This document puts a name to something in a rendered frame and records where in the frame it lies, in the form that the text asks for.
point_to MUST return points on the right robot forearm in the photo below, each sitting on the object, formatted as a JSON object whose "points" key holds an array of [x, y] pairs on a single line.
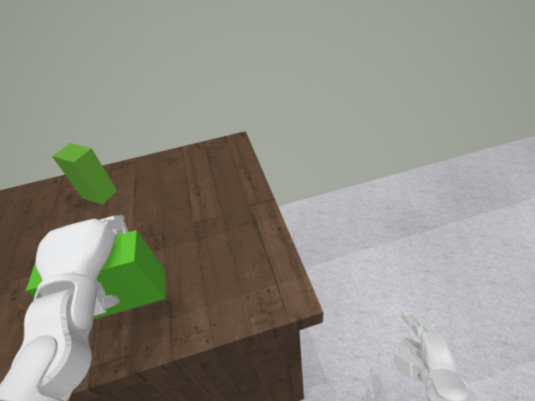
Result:
{"points": [[447, 385]]}

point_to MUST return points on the left robot forearm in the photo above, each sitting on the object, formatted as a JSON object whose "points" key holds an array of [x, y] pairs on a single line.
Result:
{"points": [[55, 355]]}

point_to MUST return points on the right robot hand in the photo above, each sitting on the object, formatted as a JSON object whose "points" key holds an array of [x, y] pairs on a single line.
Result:
{"points": [[415, 360]]}

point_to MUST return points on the table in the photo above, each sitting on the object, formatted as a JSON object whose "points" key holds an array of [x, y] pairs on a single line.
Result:
{"points": [[237, 292]]}

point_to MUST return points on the left robot hand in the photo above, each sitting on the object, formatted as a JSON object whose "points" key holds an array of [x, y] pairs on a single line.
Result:
{"points": [[82, 249]]}

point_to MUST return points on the sponge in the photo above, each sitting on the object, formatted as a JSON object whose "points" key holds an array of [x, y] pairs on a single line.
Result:
{"points": [[131, 272]]}

